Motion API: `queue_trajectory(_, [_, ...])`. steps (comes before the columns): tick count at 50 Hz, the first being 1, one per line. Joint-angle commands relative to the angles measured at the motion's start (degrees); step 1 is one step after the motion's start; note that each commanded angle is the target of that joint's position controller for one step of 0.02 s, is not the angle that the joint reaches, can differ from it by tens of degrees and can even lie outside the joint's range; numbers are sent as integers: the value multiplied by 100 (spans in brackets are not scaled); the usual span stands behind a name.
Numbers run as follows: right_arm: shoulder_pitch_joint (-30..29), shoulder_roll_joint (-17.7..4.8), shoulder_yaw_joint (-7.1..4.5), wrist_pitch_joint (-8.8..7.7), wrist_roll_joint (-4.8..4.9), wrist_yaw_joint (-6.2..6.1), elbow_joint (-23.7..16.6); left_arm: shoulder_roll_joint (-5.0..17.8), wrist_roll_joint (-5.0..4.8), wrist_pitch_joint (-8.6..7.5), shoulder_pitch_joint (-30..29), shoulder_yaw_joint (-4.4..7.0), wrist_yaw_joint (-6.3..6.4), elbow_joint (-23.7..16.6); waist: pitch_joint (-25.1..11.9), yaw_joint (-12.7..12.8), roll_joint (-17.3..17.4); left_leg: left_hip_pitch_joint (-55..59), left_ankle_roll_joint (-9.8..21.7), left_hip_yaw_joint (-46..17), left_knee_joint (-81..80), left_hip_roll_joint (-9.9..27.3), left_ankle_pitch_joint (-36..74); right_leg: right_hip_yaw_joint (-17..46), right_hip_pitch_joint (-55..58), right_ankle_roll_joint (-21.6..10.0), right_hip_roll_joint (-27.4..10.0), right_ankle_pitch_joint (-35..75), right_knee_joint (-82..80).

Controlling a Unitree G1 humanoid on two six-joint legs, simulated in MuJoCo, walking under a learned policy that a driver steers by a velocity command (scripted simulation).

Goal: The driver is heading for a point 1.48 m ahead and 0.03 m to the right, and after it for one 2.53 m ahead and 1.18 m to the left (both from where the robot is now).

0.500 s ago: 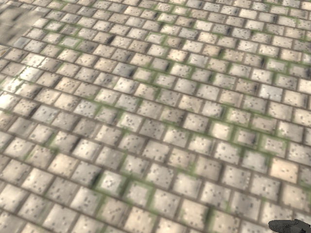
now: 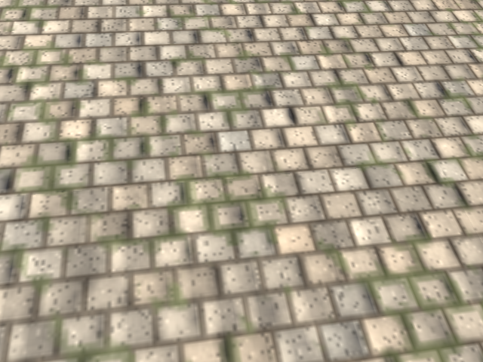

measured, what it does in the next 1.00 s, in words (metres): walks ahead: right foot, then left foot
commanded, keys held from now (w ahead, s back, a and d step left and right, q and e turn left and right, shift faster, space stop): shift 0.02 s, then w+shift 0.98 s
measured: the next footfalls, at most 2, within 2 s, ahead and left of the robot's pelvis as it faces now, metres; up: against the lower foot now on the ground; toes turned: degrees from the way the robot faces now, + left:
right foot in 0.20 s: +0.00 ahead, -0.11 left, +0.00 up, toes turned -3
left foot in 0.64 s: +0.44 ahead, +0.07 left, +0.00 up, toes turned -2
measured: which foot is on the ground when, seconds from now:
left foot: down 0.00-0.18, up 0.20-0.62, down 0.64-1.00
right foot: up 0.00-0.18, down 0.20-0.66, up 0.68-1.00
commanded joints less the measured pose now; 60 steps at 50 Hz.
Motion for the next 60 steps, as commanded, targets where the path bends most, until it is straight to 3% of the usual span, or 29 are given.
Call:
queue_trajectory(1, [206, -981, -310, -77, 3, 31, -189, 221, -10, -42, -10, 1, 27, -365, -689, -60, 1285, 1000, 1045, -1085, -467, 1338, 2256, -216, -205, -50, 39, -210, -675])
queue_trajectory(4, [398, -1118, -383, -55, -43, 184, -87, 158, 81, -83, -191, -113, -86, -410, -720, -214, 1631, 420, 914, -1368, -1285, 1352, -2004, -611, 594, -333, -92, -525, -1826])
queue_trajectory(6, [421, -1124, -412, -12, -58, 253, 24, 113, 54, -183, -107, -186, -114, -302, -401, -120, 1582, -356, 812, -1293, -1499, 1334, -2424, -881, 1497, -606, -32, -710, -2687])
queue_trajectory(9, [117, -843, -384, -7, 21, 236, 40, 24, 74, -432, 1178, -252, 8, 386, -20, 686, 388, -2062, 437, -498, -305, 758, -2651, -1046, 3729, -1024, 15, 356, -4759])
queue_trajectory(10, [72, -266, -239, -62, 9, 276, -73, 351, 155, -520, 1587, -192, 48, 514, -179, 821, -1099, -3056, 202, 221, 1932, 151, -2431, 976, 4411, -1123, -1393, -1215, -5515])
queue_trajectory(11, [-320, -238, -213, -133, -22, 295, -420, 879, 106, -569, 1297, -99, 121, 208, 165, 718, -890, -4362, 73, 76, 2807, -123, -1875, 2947, 4102, -1624, -2557, -2332, -5829])
queue_trajectory(12, [-969, -682, -305, -175, -17, 320, -705, 866, 119, -582, 1256, -22, 221, 291, 456, 841, -499, -4558, 33, -491, 3092, 283, -1184, 3074, 3425, -1958, -2654, -2634, -5975])
queue_trajectory(14, [-498, -823, -369, -254, 17, 452, -391, 430, 40, -734, 664, -150, 198, 220, 397, 330, -375, -4158, -131, -596, 3138, 391, -267, 1953, 3285, -1614, -1916, -1358, -5968])
queue_trajectory(17, [-240, -784, -395, -179, -75, 539, -145, 251, 2, -914, 821, -207, 199, 340, 198, 195, -329, -3655, -288, -361, 3287, 346, 255, 1095, 2972, -1509, -1445, -371, -6194])
queue_trajectory(22, [-1055, -527, -294, -169, -42, 570, -387, 229, 0, -1044, 1316, -188, 157, 636, 518, 359, -251, -3593, -286, -188, 2514, 323, 946, 573, 2744, -1545, -1363, 508, -6483])
queue_trajectory(27, [-1782, -395, -169, -220, -62, 631, -720, 376, 41, -1085, 1650, -183, 241, 1008, 714, 466, -157, -3053, 180, 178, 1439, 197, 785, 147, 3366, -1515, -1684, 2547, -6655])
queue_trajectory(29, [-1470, -434, -168, -224, -55, 541, -687, 526, 104, -1073, 1584, -170, 266, 1108, 307, 196, -299, -2040, 454, 453, 1195, -207, 144, -254, 3532, -1354, -1680, 5499, -5799])
queue_trajectory(31, [238, -763, -317, -255, -33, 353, -229, 818, 192, -1003, 1570, -87, 317, 1223, -772, -651, -523, 16, 653, 486, 1264, -708, -557, -442, 3313, -1225, -1747, 7996, -3548])
queue_trajectory(32, [1606, -1044, -433, -298, -83, 232, 182, 796, 176, -1002, 1262, -87, 332, 1145, -1414, -1328, -245, 1904, 802, -54, 1120, -301, -667, -570, 2064, -1123, -1500, 6969, -1737])
queue_trajectory(33, [2191, -1829, -656, -340, -239, 158, 350, -56, -40, -1091, 1709, -306, 226, 842, -2388, -1049, 1438, 3727, 1243, -2707, 472, 1383, -3530, -644, -25, -946, -587, 3327, 734])
queue_trajectory(34, [2229, -1673, -597, -390, -118, 263, 441, 28, -3, -1214, 1424, -276, 146, 838, -2670, -989, 1684, 3684, 1343, -5356, -927, 1959, -4503, 213, -909, -1095, 198, -101, 1661])
queue_trajectory(35, [1499, -1411, -562, -400, -103, 284, 491, 184, -1, -1219, 697, -219, 139, 631, -1402, -694, 1190, 2888, 1224, -4769, -1022, 1780, -3922, 283, -1625, -1198, -215, 391, 2033])
queue_trajectory(36, [1165, -1077, -500, -439, -71, 300, 478, 179, 13, -1235, 491, -260, 113, 572, -905, -521, 542, 2039, 1224, -3811, -1012, 1709, -2976, 84, -1554, -1196, -581, 885, 1772])
queue_trajectory(39, [750, -467, -282, -549, -57, 312, 658, -200, 213, -1005, 633, -363, -3, 566, -307, 185, 608, 207, 1023, -2416, -1499, 1139, -2141, -63, -836, -979, -1014, 887, 939])
queue_trajectory(44, [1104, -532, -290, -787, 91, 343, 957, -255, 161, -861, -793, -459, -85, -59, 676, 199, 508, -316, 1104, -1188, -2509, 756, -866, -548, -1743, -636, -1339, 1982, -642])
queue_trajectory(49, [1426, -830, -339, -935, 240, 320, 1115, -391, 65, -914, -1443, -534, -203, -189, 521, 46, 300, 261, 899, -254, -3020, 693, 1523, -1072, -184, -849, -954, 3806, -2896])
queue_trajectory(52, [1661, -1073, -361, -824, 125, 251, 1336, -153, 129, -914, -1395, -441, -85, -200, 91, 96, 619, 1866, 677, -82, -1933, 907, 4790, -1365, 27, -1033, -425, 2830, -3282])
queue_trajectory(54, [1629, -1335, -415, -617, -98, 110, 1436, 227, 121, -894, 75, -261, 44, 180, -874, 806, 1013, 2170, 514, 0, 282, 1060, 6385, -1329, 1461, -1198, 7, 1575, -3177])
queue_trajectory(55, [1456, -1305, -415, -535, -149, 65, 1395, 483, 149, -889, 1350, -130, 138, 570, -1477, 1417, 912, 1523, 464, 93, 2081, 859, 5731, -1179, 2835, -1292, -130, 1269, -3294])
queue_trajectory(56, [1745, -599, -255, -558, -69, 153, 1181, 1031, 292, -886, 1983, 44, 256, 694, -2206, 1248, -32, -205, 455, 38, 4377, 375, 3096, 465, 4438, -1493, -1460, -838, -3212])
queue_trajectory(57, [2222, -52, -121, -697, 227, 298, 941, 1367, 269, -883, 1804, 160, 206, 690, -3101, 597, -1862, -2023, 275, -666, 6150, -674, -1403, 4120, 5424, -2136, -2715, -2292, -4614])
queue_trajectory(58, [1426, -540, -187, -726, 201, 223, 871, 903, 211, -897, 1326, 129, 139, 681, -2392, 711, -765, -2753, 478, -1043, 6397, -276, -1055, 3970, 5091, -1922, -2384, -1754, -4981])
queue_trajectory(59, [789, -591, -187, -756, 193, 206, 747, 562, 169, -972, 1016, 62, 136, 762, -1448, 641, -32, -2904, 492, -938, 6069, -11, -512, 2805, 4129, -1810, -2209, -623, -4879])
queue_trajectory(60, [600, -487, -139, -754, 129, 229, 710, 314, 191, -1018, 866, 14, 130, 847, -1020, 441, 429, -2675, 504, -928, 5579, 210, -360, 2136, 3304, -1665, -1987, 31, -4965])
Velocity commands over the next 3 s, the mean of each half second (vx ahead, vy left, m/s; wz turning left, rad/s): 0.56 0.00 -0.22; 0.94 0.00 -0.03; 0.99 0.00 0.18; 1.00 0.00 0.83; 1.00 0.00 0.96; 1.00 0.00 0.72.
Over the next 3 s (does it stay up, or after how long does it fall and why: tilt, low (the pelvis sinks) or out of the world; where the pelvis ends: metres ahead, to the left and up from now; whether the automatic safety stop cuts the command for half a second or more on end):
stays up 2.20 0.55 -0.02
